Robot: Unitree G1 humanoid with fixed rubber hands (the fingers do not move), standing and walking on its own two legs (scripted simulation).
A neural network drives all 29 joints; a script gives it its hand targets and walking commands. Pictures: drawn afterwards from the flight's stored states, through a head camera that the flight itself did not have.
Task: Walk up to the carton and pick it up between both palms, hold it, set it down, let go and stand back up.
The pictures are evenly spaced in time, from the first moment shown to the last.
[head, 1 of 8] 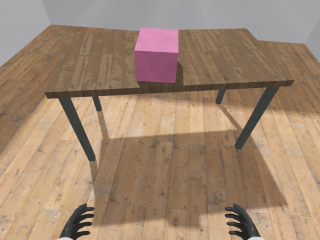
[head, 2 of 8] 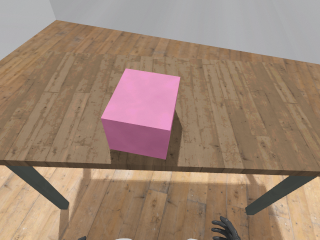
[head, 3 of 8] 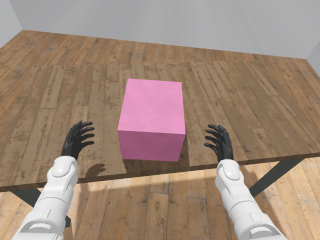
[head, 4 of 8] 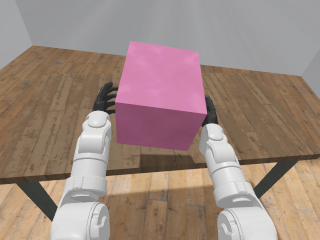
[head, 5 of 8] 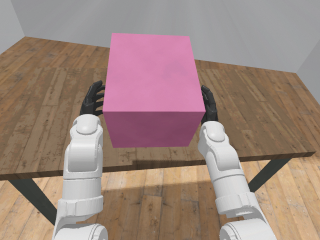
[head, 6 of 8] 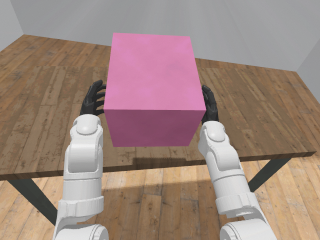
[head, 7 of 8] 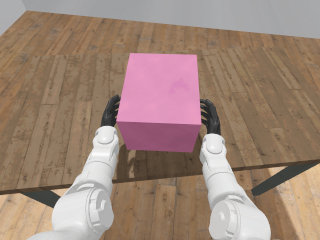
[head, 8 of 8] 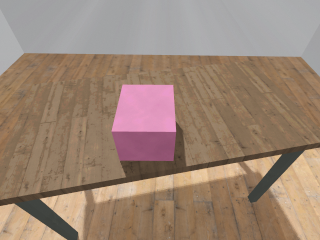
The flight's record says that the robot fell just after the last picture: no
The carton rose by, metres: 0.22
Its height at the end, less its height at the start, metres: +0.00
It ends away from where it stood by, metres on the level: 0.01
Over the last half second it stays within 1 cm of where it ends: yes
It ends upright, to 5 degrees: yes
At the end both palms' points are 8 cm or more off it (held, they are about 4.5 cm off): yes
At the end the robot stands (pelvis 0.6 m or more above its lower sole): yes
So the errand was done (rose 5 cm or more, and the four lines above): yes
